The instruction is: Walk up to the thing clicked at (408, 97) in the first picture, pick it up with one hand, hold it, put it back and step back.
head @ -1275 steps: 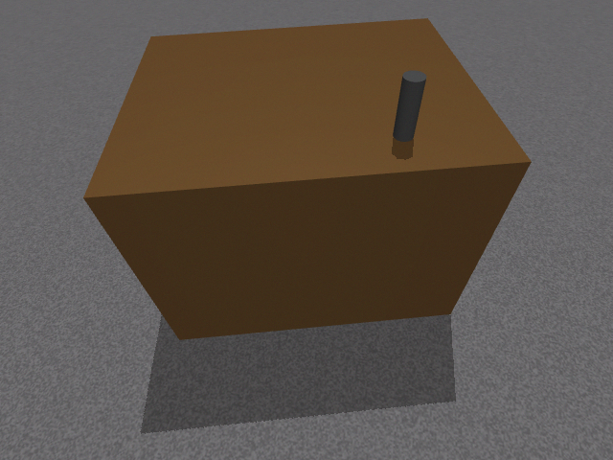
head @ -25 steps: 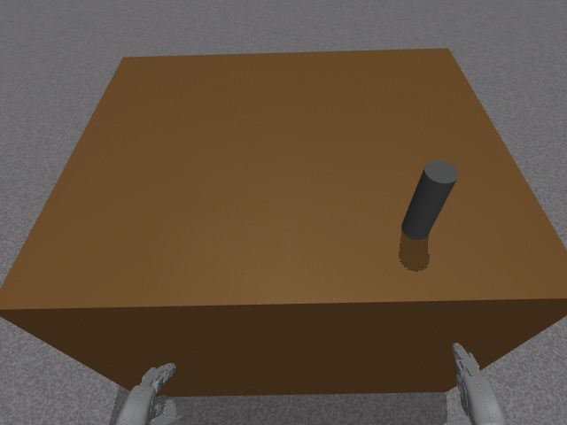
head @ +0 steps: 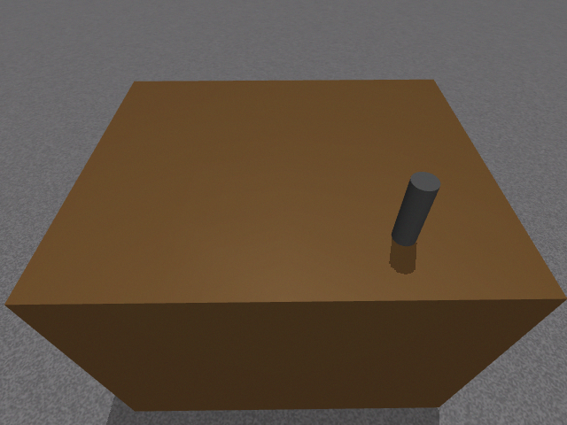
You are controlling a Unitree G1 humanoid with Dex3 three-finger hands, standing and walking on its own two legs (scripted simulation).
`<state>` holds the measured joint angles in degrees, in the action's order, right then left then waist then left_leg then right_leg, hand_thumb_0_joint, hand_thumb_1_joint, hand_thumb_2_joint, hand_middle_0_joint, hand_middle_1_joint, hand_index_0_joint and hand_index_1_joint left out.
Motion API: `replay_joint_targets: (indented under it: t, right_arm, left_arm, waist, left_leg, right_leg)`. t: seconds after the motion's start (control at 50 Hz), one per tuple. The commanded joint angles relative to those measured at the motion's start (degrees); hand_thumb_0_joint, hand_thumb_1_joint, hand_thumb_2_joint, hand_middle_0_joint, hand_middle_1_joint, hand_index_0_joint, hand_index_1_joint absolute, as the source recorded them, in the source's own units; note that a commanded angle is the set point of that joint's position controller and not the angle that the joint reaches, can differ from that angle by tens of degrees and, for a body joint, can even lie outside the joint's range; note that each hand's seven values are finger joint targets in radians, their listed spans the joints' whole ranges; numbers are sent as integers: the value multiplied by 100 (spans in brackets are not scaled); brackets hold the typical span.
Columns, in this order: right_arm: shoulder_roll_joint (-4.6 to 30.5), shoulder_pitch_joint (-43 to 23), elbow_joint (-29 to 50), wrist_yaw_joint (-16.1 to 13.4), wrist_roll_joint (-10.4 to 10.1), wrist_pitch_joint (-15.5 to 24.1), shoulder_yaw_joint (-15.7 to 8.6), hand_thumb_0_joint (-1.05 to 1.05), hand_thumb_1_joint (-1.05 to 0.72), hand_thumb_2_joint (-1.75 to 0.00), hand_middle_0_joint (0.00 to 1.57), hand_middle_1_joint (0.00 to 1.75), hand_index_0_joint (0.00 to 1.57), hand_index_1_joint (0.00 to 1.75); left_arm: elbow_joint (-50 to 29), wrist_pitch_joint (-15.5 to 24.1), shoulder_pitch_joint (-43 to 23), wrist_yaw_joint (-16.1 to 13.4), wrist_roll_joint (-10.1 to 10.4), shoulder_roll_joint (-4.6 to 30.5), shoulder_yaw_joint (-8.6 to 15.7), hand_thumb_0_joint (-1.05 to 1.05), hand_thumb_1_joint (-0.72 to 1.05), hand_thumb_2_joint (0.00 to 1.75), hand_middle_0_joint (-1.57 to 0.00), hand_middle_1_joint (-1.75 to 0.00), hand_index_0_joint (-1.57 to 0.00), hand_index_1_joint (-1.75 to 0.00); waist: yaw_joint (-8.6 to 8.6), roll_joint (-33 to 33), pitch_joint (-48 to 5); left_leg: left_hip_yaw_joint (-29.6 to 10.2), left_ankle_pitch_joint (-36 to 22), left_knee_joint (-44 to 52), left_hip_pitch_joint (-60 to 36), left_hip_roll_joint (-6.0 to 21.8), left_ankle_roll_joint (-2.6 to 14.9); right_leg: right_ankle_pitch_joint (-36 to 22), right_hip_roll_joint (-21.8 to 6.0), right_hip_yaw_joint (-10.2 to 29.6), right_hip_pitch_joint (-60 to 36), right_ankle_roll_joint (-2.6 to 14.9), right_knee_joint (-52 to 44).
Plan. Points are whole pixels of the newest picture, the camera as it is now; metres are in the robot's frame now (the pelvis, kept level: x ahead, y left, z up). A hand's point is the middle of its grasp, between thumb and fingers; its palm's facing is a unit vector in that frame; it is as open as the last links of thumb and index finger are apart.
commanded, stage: home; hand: right
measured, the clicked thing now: (413, 211) +0.48 -0.19 +0.00
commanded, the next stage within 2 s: stand in 1.32 s
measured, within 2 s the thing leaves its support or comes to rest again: neither
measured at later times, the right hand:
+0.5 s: hand out of the picture +0.06 -0.26 -0.15, palm faces -0.05 +0.93 -0.36, open 17.3 cm
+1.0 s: hand out of the picture +0.10 -0.25 -0.15, palm faces -0.03 +0.93 -0.36, open 17.3 cm
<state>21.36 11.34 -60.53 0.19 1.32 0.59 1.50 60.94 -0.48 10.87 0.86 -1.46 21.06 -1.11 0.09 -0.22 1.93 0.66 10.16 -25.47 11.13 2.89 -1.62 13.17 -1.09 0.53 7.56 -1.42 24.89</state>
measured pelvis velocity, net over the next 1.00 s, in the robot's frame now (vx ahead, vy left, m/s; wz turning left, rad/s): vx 0.03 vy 0.01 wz -0.01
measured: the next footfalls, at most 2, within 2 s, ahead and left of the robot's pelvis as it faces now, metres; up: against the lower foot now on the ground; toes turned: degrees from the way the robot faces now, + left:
none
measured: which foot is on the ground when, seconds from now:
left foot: down 0.00-1.00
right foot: down 0.00-1.00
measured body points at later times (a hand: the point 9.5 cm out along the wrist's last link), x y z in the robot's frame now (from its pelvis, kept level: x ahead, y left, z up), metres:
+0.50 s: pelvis +0.00 +0.00 +0.00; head +0.00 +0.00 +0.45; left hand +0.05 +0.31 -0.13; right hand +0.07 -0.31 -0.13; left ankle +0.04 +0.14 -0.74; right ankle +0.01 -0.14 -0.74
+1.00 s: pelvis +0.03 +0.01 +0.01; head +0.03 +0.01 +0.46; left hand +0.10 +0.31 -0.13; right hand +0.10 -0.30 -0.12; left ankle +0.04 +0.14 -0.74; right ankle +0.01 -0.14 -0.74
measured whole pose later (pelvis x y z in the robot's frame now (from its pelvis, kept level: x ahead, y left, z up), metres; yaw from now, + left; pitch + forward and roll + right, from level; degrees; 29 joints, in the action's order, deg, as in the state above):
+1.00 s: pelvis +0.03 +0.01 +0.01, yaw -1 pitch -3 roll +0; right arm 20.7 6.5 -64.1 -0.1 0.8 0.5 0.9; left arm 64.7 0.0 6.4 0.3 -1.0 20.3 -0.3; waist 0.0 -0.2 2.9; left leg 1.6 9.8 -20.9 8.3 2.1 -1.1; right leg 12.1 -1.9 1.2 4.5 -2.2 19.3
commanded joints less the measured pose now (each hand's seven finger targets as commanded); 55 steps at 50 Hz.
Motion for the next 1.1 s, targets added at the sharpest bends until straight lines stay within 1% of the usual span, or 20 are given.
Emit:
replay_joint_targets:
  t: [0.0, 0.04, 0.12, 0.14, 0.2, 0.22, 0.28, 0.32, 0.34, 0.38, 0.44, 0.5, 0.56, 0.68, 0.8, 0.86, 0.9, 1.0, 1.06, 1.08]
  right_arm:
    - [1293, -401, 246, -60, -26, 124, -271, 0, 53, -7, 5, 6, 5, 6]
    - [1328, -345, 204, -54, -18, 105, -283, 0, 52, -7, 6, 6, 6, 6]
    - [1295, -426, 159, -61, -20, 115, -281, 0, 54, -6, 5, 5, 5, 5]
    - [1253, -442, 139, -55, -36, 121, -276, 0, 54, -6, 5, 5, 5, 5]
    - [1271, -408, 104, -63, -28, 116, -281, 0, 53, -6, 5, 6, 5, 6]
    - [1247, -479, 115, -61, -39, 119, -294, 0, 54, -6, 5, 5, 5, 5]
    - [1202, -426, 72, -54, -58, 110, -283, 0, 53, -6, 5, 6, 5, 6]
    - [1173, -401, 52, -57, -60, 117, -268, 0, 55, -6, 5, 5, 5, 5]
    - [1195, -421, 40, -64, -60, 118, -269, 0, 54, -6, 5, 5, 5, 5]
    - [1197, -447, 42, -67, -67, 117, -259, 0, 56, -5, 5, 5, 5, 5]
    - [1182, -482, 6, -76, -76, 113, -256, 0, 54, -6, 5, 5, 5, 5]
    - [1183, -501, 3, -81, -73, 117, -256, 0, 55, -5, 5, 5, 5, 5]
    - [1207, -541, -8, -83, -71, 111, -267, 0, 54, -6, 5, 5, 5, 5]
    - [1193, -607, 1, -93, -83, 137, -278, 0, 55, -5, 5, 5, 5, 5]
    - [1182, -658, -44, -99, -90, 136, -271, 0, 55, -5, 5, 5, 5, 5]
    - [1145, -653, -38, -108, -83, 120, -269, 0, 53, -6, 5, 5, 5, 5]
    - [1178, -705, -47, -111, -70, 112, -288, 0, 55, -5, 5, 5, 5, 5]
    - [1164, -703, -65, -109, -72, 123, -316, 0, 55, -5, 5, 5, 5, 5]
    - [1170, -724, -80, -109, -74, 122, -316, 0, 53, -7, 5, 6, 5, 6]
    - [1158, -743, -67, -109, -75, 126, -324, 0, 54, -6, 5, 5, 5, 5]
  left_arm:
    - [-253, 124, -307, -55, 17, 1238, 276, 0, 90, 90, -20, -30, -20, -30]
    - [-206, 126, -279, -53, 13, 1249, 291, 0, 90, 90, -20, -30, -20, -30]
    - [-113, 144, -236, -52, 34, 1192, 299, 0, 90, 90, -20, -30, -20, -30]
    - [-86, 150, -171, -46, 34, 1176, 287, 0, 90, 90, -20, -30, -20, -30]
    - [-54, 139, -231, -48, 35, 1161, 308, 0, 90, 90, -20, -30, -20, -30]
    - [-46, 148, -182, -58, 37, 1163, 297, 0, 90, 90, -20, -30, -20, -30]
    - [-33, 169, -244, -72, 38, 1199, 312, 0, 90, 90, -20, -30, -20, -30]
    - [-22, 178, -309, -79, 48, 1187, 313, 0, 90, 90, -20, -30, -20, -30]
    - [1, 170, -282, -87, 52, 1187, 317, 0, 90, 90, -20, -30, -20, -30]
    - [8, 171, -303, -94, 60, 1159, 309, 0, 90, 90, -20, -30, -20, -30]
    - [66, 149, -275, -98, 70, 1178, 311, 0, 90, 90, -20, -30, -20, -30]
    - [60, 144, -348, -99, 69, 1175, 316, 0, 90, 90, -20, -30, -20, -30]
    - [90, 138, -349, -98, 65, 1157, 325, 0, 90, 90, -20, -30, -20, -30]
    - [75, 163, -442, -110, 63, 1134, 323, 0, 90, 90, -20, -30, -20, -30]
    - [73, 156, -522, -122, 75, 1116, 317, 0, 90, 90, -20, -30, -20, -30]
    - [70, 150, -566, -126, 65, 1132, 330, 0, 90, 90, -20, -30, -20, -30]
    - [95, 125, -539, -120, 60, 1119, 333, 0, 90, 90, -20, -30, -20, -30]
    - [68, 146, -581, -128, 68, 1126, 333, 0, 90, 90, -20, -30, -20, -30]
    - [88, 138, -576, -128, 75, 1088, 328, 0, 90, 90, -20, -30, -20, -30]
    - [71, 144, -583, -132, 68, 1110, 331, 0, 90, 90, -20, -30, -20, -30]
  waist:
    - [-1, 73, 304]
    - [9, 137, 301]
    - [-24, 176, 123]
    - [-44, 69, 76]
    - [-19, 102, 178]
    - [-49, 30, 32]
    - [9, -64, 31]
    - [34, -72, -16]
    - [22, -41, 7]
    - [5, -14, -77]
    - [-8, -52, -3]
    - [1, -2, -13]
    - [-10, 54, 66]
    - [-12, -42, -257]
    - [-21, 38, -349]
    - [-9, -3, -268]
    - [-33, 39, -189]
    - [-16, -12, -376]
    - [-34, 59, -306]
    - [-22, 19, -387]
  left_leg:
    - [-608, 1210, 853, 82, 388, 291]
    - [-659, 1535, 948, 269, 387, 306]
    - [-695, 1413, 967, 271, 435, 330]
    - [-677, 1258, 912, 143, 423, 326]
    - [-711, 1397, 986, 247, 428, 314]
    - [-647, 1117, 849, 64, 423, 324]
    - [-584, 803, 743, -97, 387, 309]
    - [-553, 479, 724, -146, 409, 317]
    - [-594, 512, 769, -138, 436, 320]
    - [-545, 264, 748, -143, 437, 316]
    - [-550, 279, 798, -207, 443, 301]
    - [-533, 165, 826, -177, 451, 295]
    - [-551, 324, 905, -121, 452, 292]
    - [-470, -662, 709, -502, 499, 295]
    - [-442, -1105, 686, -573, 515, 269]
    - [-406, -916, 748, -504, 483, 259]
    - [-423, -585, 808, -503, 480, 262]
    - [-392, -1104, 717, -670, 519, 263]
    - [-386, -990, 768, -607, 504, 274]
    - [-396, -1167, 735, -701, 527, 272]
  right_leg:
    - [829, -396, 498, 699, 289, -880]
    - [941, -362, 473, 612, 274, -873]
    - [680, -393, 485, 426, 286, -812]
    - [656, -415, 505, 455, 302, -835]
    - [671, -388, 474, 501, 287, -815]
    - [581, -447, 541, 482, 304, -868]
    - [487, -482, 585, 587, 295, -972]
    - [169, -512, 578, 468, 290, -912]
    - [97, -491, 544, 449, 282, -879]
    - [-169, -517, 533, 287, 271, -852]
    - [-88, -511, 517, 335, 283, -856]
    - [-232, -524, 519, 245, 278, -847]
    - [-170, -505, 476, 244, 257, -852]
    - [-836, -574, 464, 36, 222, -826]
    - [-1200, -599, 426, -160, 191, -814]
    - [-1070, -595, 400, -142, 177, -854]
    - [-805, -579, 387, -37, 192, -898]
    - [-1143, -627, 402, -159, 198, -874]
    - [-1114, -626, 376, -200, 191, -906]
    - [-1214, -629, 365, -205, 192, -863]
